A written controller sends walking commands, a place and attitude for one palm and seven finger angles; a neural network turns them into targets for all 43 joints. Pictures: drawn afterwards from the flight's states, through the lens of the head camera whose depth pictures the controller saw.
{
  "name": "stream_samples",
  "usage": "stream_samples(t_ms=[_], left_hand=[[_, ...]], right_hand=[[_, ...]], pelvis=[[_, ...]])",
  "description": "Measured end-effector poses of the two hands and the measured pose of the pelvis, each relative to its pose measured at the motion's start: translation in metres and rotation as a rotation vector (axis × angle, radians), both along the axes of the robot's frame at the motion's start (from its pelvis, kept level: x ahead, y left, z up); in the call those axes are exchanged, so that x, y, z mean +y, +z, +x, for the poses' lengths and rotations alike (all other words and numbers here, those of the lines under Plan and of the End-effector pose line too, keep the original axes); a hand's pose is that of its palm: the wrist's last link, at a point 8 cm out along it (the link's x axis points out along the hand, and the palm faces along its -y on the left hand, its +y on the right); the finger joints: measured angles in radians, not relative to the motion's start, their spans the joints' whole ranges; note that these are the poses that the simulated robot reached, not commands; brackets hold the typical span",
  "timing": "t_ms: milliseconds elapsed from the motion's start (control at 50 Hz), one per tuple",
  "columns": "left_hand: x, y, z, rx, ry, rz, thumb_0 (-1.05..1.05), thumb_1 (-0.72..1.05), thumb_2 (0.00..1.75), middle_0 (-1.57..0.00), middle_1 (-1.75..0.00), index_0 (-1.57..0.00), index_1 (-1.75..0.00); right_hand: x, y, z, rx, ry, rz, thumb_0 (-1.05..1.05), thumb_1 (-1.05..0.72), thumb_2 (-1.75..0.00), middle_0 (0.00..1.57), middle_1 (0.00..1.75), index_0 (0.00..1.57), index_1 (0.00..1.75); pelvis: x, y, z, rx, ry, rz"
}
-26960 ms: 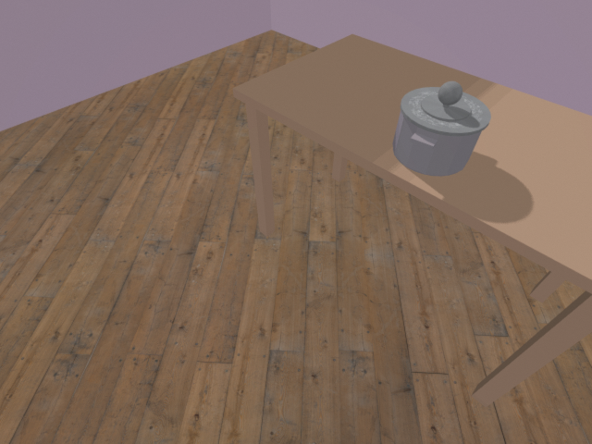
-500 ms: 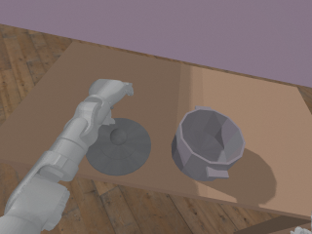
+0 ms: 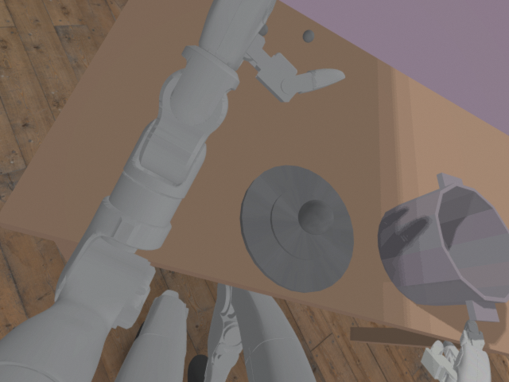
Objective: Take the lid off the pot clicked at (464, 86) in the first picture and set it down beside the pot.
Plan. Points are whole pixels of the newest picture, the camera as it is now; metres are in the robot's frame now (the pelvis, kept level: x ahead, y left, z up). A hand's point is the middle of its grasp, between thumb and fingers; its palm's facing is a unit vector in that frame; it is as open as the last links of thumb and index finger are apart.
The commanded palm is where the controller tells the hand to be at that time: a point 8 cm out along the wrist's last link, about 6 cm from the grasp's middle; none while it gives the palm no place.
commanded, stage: stand still and regain balance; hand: left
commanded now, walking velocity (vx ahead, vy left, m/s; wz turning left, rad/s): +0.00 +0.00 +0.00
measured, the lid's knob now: (315, 217) +0.33 -0.06 +0.05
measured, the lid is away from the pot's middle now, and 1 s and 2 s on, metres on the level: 0.26 0.26 0.26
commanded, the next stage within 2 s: draw the hand back to the body in 1.18 s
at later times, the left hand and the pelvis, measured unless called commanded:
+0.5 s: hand (289, 44) +0.41 +0.09 +0.23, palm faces -0.48 -0.87 +0.00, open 11.2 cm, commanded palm +0.41 +0.15 +0.20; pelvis +0.02 +0.14 +0.03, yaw -12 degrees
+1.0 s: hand (252, 52) +0.42 +0.11 +0.19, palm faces -0.40 -0.90 -0.15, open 11.1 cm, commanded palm +0.43 +0.16 +0.20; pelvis +0.03 +0.16 +0.07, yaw -13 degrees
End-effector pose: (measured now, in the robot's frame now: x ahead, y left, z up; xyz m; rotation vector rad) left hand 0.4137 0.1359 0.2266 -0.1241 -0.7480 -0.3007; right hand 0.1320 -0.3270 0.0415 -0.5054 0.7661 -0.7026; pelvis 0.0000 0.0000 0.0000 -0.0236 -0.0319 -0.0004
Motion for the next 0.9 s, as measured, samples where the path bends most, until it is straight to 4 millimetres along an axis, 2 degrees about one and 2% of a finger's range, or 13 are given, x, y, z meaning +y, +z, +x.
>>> stream_samples(t_ms=[60,120,180,220,300,360,420,500,560,600,700,800,900], left_hand=[[-0.041,-0.015,-0.001,0.137,-0.152,0.146,0.00,-0.17,0.96,-0.52,-0.52,-0.52,-0.52],[-0.050,-0.027,0.012,0.292,-0.183,0.246,0.00,-0.18,0.96,-0.53,-0.52,-0.53,-0.52],[-0.037,-0.029,0.029,0.414,-0.144,0.284,0.00,-0.18,0.96,-0.54,-0.52,-0.54,-0.52],[-0.021,-0.020,0.034,0.436,-0.105,0.273,0.00,-0.18,0.96,-0.54,-0.52,-0.54,-0.52],[0.011,0.014,0.023,0.370,-0.054,0.229,0.00,-0.17,0.96,-0.54,-0.52,-0.53,-0.52],[0.029,0.030,0.008,0.238,-0.050,0.151,0.00,-0.17,0.96,-0.53,-0.52,-0.53,-0.52],[0.027,0.023,0.002,0.245,-0.114,0.059,0.00,-0.17,0.96,-0.53,-0.52,-0.53,-0.52],[0.013,-0.005,0.002,0.318,-0.188,0.139,0.00,-0.17,0.96,-0.53,-0.52,-0.53,-0.52],[0.019,-0.030,0.003,0.421,-0.168,0.264,0.00,-0.17,0.96,-0.53,-0.52,-0.53,-0.52],[0.031,-0.038,0.000,0.480,-0.132,0.321,0.00,-0.17,0.96,-0.53,-0.52,-0.53,-0.52],[0.053,-0.025,-0.012,0.486,-0.059,0.371,0.00,-0.17,0.96,-0.53,-0.52,-0.53,-0.52],[0.046,-0.011,-0.007,0.500,-0.055,0.331,0.00,-0.17,0.96,-0.53,-0.52,-0.53,-0.52],[0.039,-0.017,0.004,0.572,-0.056,0.349,0.00,-0.17,0.96,-0.53,-0.52,-0.53,-0.52]], right_hand=[[0.026,0.004,-0.005,-0.008,0.039,0.056,0.01,-0.89,-0.90,0.11,0.26,0.00,0.01],[0.055,0.006,-0.011,-0.047,0.046,0.125,0.01,-0.89,-0.90,0.13,0.26,0.00,0.03],[0.080,0.008,-0.015,-0.101,0.018,0.184,0.01,-0.89,-0.90,0.15,0.28,0.00,0.05],[0.090,0.008,-0.015,-0.125,0.001,0.210,0.01,-0.89,-0.90,0.17,0.28,0.00,0.05],[0.096,0.008,-0.014,-0.132,-0.010,0.221,0.01,-0.89,-0.90,0.19,0.29,0.00,0.03],[0.095,0.006,-0.016,-0.127,0.019,0.191,0.01,-0.89,-0.90,0.20,0.30,0.00,0.03],[0.106,0.008,-0.014,-0.084,0.033,0.167,0.01,-0.90,-0.90,0.20,0.30,0.00,0.05],[0.120,0.001,-0.011,-0.121,0.013,0.121,0.01,-0.90,-0.90,0.20,0.30,0.00,0.06],[0.136,-0.002,-0.008,-0.186,-0.016,0.156,0.02,-0.90,-0.90,0.20,0.30,0.00,0.05],[0.146,-0.002,-0.007,-0.218,-0.014,0.189,0.02,-0.90,-0.90,0.20,0.30,0.00,0.04],[0.150,-0.003,-0.007,-0.238,0.014,0.214,0.01,-0.90,-0.90,0.21,0.30,0.00,0.02],[0.147,0.001,-0.008,-0.177,0.047,0.188,0.02,-0.90,-0.90,0.21,0.30,0.00,0.04],[0.148,0.002,-0.007,-0.179,0.022,0.202,0.02,-0.90,-0.90,0.20,0.30,0.00,0.07]], pelvis=[[0.031,0.026,-0.002,-0.025,-0.037,0.014],[0.059,0.048,0.000,-0.039,-0.102,0.002],[0.079,0.062,0.003,-0.030,-0.146,-0.030],[0.089,0.069,0.006,-0.019,-0.167,-0.044],[0.104,0.076,0.014,0.012,-0.186,-0.050],[0.110,0.057,0.016,0.016,-0.213,-0.041],[0.121,0.049,0.017,-0.026,-0.212,-0.071],[0.144,0.031,0.018,-0.059,-0.221,-0.050],[0.154,0.041,0.010,-0.069,-0.232,-0.016],[0.158,0.051,0.006,-0.063,-0.238,-0.016],[0.160,0.062,0.006,-0.052,-0.232,-0.005],[0.162,0.063,0.015,-0.047,-0.197,-0.016],[0.161,0.070,0.025,-0.035,-0.219,0.003]])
